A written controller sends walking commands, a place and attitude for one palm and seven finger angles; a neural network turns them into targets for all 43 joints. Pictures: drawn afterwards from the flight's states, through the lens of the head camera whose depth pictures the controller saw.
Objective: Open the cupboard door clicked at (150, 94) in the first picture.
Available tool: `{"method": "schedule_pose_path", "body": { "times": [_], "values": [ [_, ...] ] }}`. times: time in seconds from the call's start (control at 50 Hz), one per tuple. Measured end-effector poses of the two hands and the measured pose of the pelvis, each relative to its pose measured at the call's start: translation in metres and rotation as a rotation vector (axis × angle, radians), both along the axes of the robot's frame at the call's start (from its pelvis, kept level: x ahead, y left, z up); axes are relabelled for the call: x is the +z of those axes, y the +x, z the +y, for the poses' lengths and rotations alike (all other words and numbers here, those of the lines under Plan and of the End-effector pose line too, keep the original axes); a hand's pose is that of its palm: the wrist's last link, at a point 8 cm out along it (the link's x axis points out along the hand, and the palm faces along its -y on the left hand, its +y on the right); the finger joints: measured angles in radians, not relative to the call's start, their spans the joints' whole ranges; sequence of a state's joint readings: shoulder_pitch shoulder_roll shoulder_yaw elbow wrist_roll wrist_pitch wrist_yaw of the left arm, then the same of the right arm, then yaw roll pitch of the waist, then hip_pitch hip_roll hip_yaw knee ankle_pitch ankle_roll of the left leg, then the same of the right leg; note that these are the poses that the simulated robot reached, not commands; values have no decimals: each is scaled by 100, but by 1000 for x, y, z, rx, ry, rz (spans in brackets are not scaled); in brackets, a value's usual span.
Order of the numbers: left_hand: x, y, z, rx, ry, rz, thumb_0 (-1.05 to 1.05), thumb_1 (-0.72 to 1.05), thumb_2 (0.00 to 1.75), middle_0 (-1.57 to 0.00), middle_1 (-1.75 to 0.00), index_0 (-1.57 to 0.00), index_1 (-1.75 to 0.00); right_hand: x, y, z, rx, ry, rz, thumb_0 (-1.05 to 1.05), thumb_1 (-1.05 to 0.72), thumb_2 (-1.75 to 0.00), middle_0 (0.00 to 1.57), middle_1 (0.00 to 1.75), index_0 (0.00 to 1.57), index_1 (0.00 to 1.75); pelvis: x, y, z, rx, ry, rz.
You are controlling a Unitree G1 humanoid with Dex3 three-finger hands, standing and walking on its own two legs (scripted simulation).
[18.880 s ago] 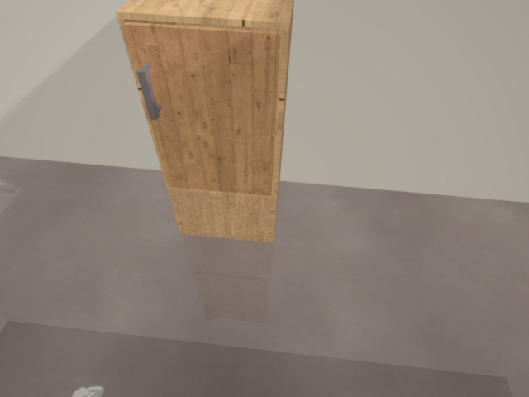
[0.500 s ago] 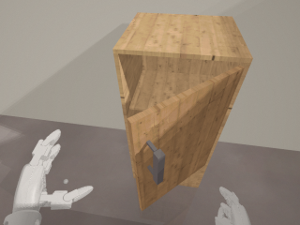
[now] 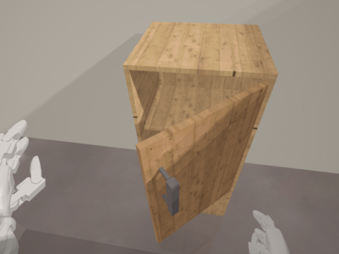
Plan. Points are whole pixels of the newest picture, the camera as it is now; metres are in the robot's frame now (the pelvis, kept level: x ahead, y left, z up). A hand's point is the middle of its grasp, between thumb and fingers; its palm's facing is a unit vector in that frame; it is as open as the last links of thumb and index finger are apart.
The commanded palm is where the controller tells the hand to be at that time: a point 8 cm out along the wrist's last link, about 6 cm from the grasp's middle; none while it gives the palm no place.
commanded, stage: draw the hand back to the body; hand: left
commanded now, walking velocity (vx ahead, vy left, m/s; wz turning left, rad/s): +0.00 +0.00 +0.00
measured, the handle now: (168, 191) +0.28 +0.05 -0.01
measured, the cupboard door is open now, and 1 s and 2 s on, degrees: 43 43 43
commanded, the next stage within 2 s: step back with the hand held close in 0.24 s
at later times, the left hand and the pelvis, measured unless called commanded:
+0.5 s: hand (44, 183) +0.18 +0.25 +0.16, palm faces +0.44 -0.79 -0.44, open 7.4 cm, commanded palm +0.12 +0.28 +0.17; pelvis -0.02 -0.02 +0.00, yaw +0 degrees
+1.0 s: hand (6, 222) +0.11 +0.28 +0.15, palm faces +0.40 -0.77 -0.50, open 7.4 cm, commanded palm +0.06 +0.32 +0.17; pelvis -0.09 +0.02 -0.01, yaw -1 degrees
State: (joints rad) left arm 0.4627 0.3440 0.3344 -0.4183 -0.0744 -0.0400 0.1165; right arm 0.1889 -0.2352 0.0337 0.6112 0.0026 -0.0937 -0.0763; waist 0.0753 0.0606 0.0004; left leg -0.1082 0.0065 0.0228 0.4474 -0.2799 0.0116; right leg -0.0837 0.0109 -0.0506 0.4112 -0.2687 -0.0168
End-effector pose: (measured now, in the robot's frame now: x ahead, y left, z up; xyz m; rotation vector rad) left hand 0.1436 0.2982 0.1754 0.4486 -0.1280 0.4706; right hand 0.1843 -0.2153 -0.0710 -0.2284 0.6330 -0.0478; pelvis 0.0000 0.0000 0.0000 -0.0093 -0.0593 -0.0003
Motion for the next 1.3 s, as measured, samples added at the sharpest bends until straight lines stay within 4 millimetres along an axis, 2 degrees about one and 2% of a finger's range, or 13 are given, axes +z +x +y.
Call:
{"method": "schedule_pose_path", "body": {
  "times": [0.1,0.18,0.44,0.54,0.66,0.8,1.08,1.22,1.3],
  "values": [
    [-8,0,-10,-20,-23,27,1,86,88,-21,-30,-20,-30,-2,-3,-7,-8,-3,12,1,-90,-90,20,30,20,30,1,-1,-5,-1,2,-4],
    [-6,-2,-16,-29,-14,27,1,88,89,-21,-30,-21,-31,-3,-6,-10,-14,0,14,1,-90,-90,20,30,20,30,1,-1,-9,-1,2,-11],
    [2,-7,-16,-24,28,-3,2,89,90,-21,-30,-21,-31,-4,-16,-19,-26,9,25,2,-90,-90,20,30,20,30,1,-11,-17,3,-6,-2],
    [1,-4,-13,-52,73,26,1,89,90,-21,-30,-21,-31,-3,-26,-27,-71,-9,51,1,-90,-90,20,30,20,30,1,-19,-13,-9,-7,34],
    [-5,-9,-13,-115,95,77,1,89,90,-21,-30,-21,-31,-3,-48,-34,-143,-36,80,1,-90,-90,20,30,20,30,1,-32,-4,-23,0,54],
    [-1,-27,-1,-129,129,45,1,89,90,-21,-30,-21,-31,-1,-77,-28,-171,-55,96,1,-90,-90,20,30,20,30,-2,-54,6,-26,-2,57],
    [-5,-84,21,-79,155,-56,1,89,90,-21,-30,-21,-31,-12,-125,2,-109,-57,77,1,-90,-90,20,30,20,30,-16,-100,21,-12,-19,43],
    [-8,-97,27,-99,117,-113,1,89,90,-21,-30,-21,-31,-15,-148,9,-105,-87,101,1,-90,-90,20,30,20,30,-19,-117,31,-7,-32,47],
    [-1,-103,34,-111,164,-124,1,89,90,-21,-30,-21,-31,-14,-159,14,-112,-96,106,1,-90,-90,20,30,20,30,-18,-126,34,18,-57,45]
  ]
}}
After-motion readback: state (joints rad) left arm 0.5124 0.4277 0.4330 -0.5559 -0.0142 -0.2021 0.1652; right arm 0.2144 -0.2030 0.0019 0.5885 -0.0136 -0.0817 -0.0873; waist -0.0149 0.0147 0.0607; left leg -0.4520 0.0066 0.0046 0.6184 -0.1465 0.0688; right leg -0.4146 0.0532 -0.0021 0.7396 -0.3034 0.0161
